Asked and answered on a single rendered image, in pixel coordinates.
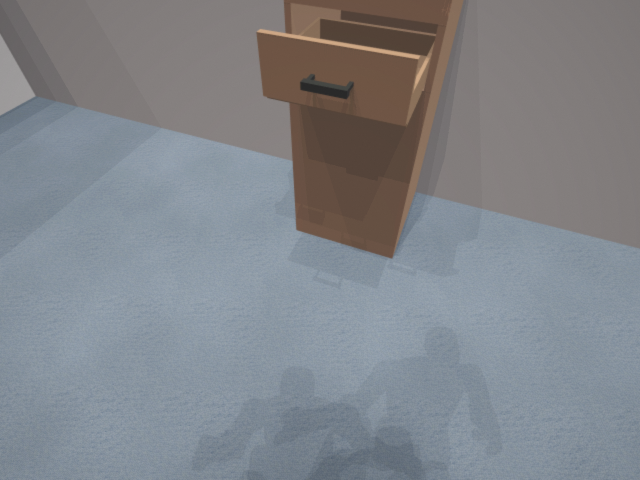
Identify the cabinet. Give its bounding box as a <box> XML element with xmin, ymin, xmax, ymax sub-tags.
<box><xmin>284</xmin><ymin>0</ymin><xmax>464</xmax><ymax>259</ymax></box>

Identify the handle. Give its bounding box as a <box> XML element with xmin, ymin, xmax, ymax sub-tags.
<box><xmin>300</xmin><ymin>74</ymin><xmax>354</xmax><ymax>99</ymax></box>

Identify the drawer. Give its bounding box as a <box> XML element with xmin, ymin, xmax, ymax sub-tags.
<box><xmin>256</xmin><ymin>17</ymin><xmax>436</xmax><ymax>127</ymax></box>

